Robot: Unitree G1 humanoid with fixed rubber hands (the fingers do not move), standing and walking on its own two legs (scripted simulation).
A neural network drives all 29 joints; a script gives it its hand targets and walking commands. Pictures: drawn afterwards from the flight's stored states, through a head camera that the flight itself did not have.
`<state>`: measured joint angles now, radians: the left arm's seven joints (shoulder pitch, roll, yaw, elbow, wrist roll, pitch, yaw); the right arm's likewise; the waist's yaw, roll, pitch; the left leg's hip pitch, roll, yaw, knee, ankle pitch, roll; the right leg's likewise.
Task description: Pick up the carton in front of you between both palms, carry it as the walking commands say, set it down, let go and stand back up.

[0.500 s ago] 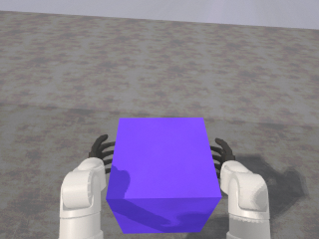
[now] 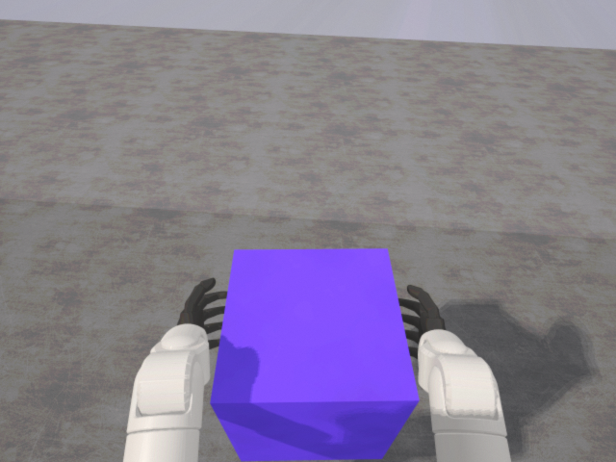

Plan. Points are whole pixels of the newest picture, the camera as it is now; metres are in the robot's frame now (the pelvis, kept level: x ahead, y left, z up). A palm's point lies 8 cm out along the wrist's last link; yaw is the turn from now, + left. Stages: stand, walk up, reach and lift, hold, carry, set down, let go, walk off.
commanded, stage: carry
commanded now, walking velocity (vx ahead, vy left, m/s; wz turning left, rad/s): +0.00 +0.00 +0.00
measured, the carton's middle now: (311, 359) +0.28 +0.00 -0.03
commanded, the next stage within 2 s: hold in 0.98 s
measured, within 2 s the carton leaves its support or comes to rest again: neither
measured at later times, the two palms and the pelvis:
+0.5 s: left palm (190, 349) +0.25 +0.15 +0.05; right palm (431, 356) +0.24 -0.15 +0.04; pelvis -0.04 +0.00 +0.00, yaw +0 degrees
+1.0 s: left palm (184, 361) +0.23 +0.16 +0.05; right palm (430, 368) +0.23 -0.14 +0.04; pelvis -0.05 +0.01 +0.01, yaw +0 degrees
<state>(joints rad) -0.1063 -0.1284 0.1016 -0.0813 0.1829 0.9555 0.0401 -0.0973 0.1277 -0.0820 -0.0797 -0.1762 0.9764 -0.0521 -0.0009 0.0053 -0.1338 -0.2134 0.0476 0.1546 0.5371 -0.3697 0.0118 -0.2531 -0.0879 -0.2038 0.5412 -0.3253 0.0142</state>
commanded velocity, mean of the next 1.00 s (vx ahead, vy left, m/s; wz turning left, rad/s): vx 0.00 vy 0.00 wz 0.00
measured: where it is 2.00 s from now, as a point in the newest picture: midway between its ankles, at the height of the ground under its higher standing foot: outside the picture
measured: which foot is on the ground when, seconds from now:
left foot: down 0.00-1.00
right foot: down 0.00-1.00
